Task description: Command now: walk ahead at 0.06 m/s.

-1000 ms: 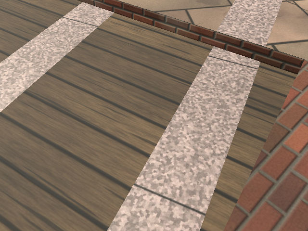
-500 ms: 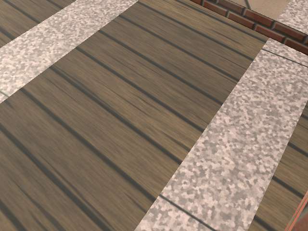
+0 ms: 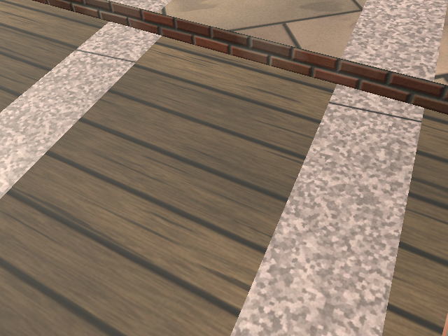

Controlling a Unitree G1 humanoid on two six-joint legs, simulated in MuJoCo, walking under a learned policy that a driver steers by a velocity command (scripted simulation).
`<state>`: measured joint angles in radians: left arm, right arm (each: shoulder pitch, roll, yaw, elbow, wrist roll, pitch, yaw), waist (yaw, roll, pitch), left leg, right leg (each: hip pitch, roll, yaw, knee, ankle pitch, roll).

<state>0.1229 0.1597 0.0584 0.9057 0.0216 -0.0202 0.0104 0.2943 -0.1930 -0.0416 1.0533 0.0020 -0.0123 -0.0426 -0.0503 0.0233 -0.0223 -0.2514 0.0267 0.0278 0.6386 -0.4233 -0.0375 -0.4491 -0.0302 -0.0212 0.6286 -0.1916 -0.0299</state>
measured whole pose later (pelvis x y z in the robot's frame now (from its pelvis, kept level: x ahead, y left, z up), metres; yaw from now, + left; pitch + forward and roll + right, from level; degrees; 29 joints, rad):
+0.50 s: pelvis +0.08 +0.02 +0.00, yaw +0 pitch +1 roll +0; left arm 0.25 0.20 0.10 1.02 -0.02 -0.04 0.02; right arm 0.34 -0.17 -0.07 1.08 0.01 -0.06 -0.04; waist -0.02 -0.02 -0.02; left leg -0.19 0.01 0.03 0.63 -0.46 0.02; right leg -0.39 -0.02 -0.03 0.76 -0.36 0.00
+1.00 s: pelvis +0.15 +0.03 +0.01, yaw +1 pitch -1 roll -1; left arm 0.08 0.17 0.05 1.04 -0.01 0.01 0.03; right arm 0.25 -0.17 -0.06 1.05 -0.01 0.01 -0.05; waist -0.02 0.01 0.03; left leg -0.21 0.05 0.00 0.59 -0.34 -0.02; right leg -0.32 0.02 -0.06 0.53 -0.19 -0.02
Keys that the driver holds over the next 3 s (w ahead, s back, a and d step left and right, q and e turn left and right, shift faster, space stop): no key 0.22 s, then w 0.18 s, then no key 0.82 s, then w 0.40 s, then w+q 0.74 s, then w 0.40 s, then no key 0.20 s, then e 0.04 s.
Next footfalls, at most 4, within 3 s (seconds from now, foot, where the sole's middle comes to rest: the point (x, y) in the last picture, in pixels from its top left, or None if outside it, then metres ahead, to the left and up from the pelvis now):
0.74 right None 0.25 -0.08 -0.76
0.96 left None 0.16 0.16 -0.76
1.54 right None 0.35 -0.10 -0.76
2.08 left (198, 292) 0.69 0.13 -0.76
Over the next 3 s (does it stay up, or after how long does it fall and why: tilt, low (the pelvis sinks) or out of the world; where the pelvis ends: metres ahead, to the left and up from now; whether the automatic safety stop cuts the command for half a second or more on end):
stays up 1.01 0.15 0.01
